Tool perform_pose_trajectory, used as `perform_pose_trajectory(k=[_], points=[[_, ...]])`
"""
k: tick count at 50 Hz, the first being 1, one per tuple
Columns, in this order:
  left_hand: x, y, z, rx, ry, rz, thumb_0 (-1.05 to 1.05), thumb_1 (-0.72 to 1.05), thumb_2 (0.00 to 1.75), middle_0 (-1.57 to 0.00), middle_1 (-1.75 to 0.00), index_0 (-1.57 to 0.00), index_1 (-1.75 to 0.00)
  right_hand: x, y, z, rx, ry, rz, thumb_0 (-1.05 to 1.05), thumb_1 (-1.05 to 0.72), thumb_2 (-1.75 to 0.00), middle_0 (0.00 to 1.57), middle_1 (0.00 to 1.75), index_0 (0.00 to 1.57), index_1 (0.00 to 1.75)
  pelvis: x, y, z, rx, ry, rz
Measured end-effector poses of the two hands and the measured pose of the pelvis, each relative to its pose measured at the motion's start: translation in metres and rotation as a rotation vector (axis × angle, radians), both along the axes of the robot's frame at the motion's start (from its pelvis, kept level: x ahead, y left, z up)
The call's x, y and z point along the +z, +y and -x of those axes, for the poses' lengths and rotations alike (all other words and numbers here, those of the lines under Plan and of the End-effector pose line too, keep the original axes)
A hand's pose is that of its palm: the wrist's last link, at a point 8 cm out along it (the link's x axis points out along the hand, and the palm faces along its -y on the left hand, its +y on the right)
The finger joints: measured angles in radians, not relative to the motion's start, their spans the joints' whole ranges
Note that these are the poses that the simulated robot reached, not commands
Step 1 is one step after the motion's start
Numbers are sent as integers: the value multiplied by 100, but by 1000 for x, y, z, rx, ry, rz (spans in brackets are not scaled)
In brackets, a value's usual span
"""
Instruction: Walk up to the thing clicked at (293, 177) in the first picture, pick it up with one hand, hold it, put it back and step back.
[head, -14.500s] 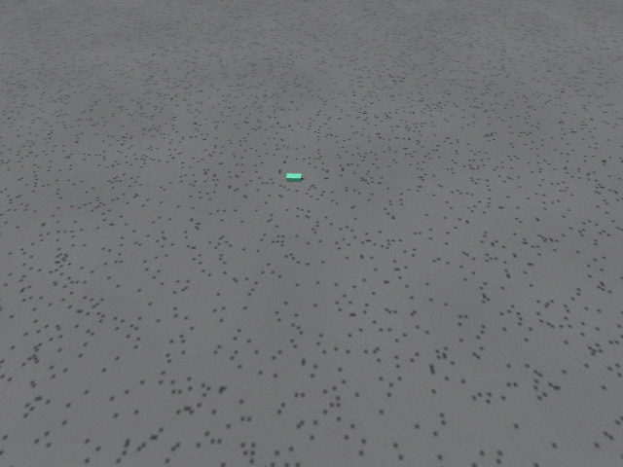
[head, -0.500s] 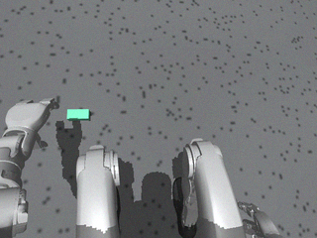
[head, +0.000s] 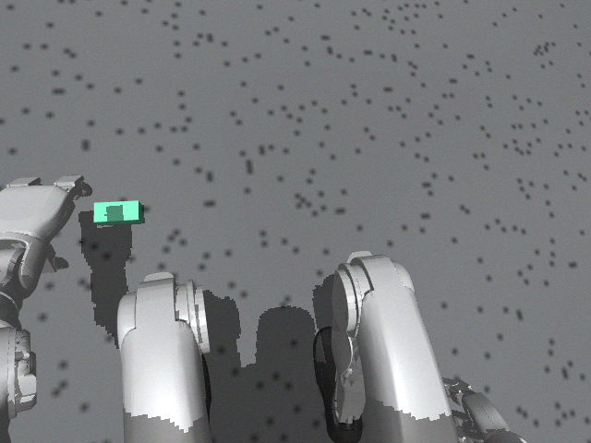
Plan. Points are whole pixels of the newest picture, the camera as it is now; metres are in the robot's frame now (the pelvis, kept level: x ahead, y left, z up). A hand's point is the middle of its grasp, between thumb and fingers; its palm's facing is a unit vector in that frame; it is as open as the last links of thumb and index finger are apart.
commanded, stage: rise first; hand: left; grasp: from above
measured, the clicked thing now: (118, 213) +0.46 +0.27 -0.31
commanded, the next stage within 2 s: approach in 0.26 s
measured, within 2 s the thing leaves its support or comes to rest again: neither
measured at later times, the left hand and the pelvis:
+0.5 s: hand (64, 227) +0.41 +0.31 -0.19, palm faces -0.47 -0.04 -0.88, open 12.1 cm; pelvis +0.01 +0.00 -0.01, yaw -1 degrees
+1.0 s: hand (89, 199) +0.45 +0.28 -0.19, palm faces -0.53 -0.03 -0.85, open 13.3 cm; pelvis +0.01 +0.00 +0.00, yaw -2 degrees
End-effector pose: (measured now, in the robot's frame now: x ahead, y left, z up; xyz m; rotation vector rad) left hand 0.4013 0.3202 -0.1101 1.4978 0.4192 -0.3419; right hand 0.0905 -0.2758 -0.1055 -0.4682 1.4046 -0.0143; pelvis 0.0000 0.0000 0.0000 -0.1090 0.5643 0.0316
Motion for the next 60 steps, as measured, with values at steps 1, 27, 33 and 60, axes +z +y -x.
perform_pose_trajectory(k=[1,27,33,60], points=[[-1,0,-1,1,-2,-1,0,-11,68,-44,-60,-44,-60,0,-1,1,2,5,2,0,-91,-90,20,29,20,30,-1,0,0,-1,0,0],[-24,-13,-22,-24,9,-13,0,-19,73,-34,-74,-36,-72,-2,1,3,32,38,14,0,-91,-90,20,29,20,30,-8,2,-7,-5,14,8],[-23,-44,-52,-76,-64,7,0,-24,77,-29,-83,-31,-80,2,0,11,20,25,22,0,-91,-90,20,29,20,30,-10,2,-7,-9,13,13],[-26,-23,-25,-65,26,50,0,-35,85,-22,-90,-24,-88,8,2,34,2,109,14,0,-92,-90,20,30,20,30,-4,4,-3,-10,-5,29]])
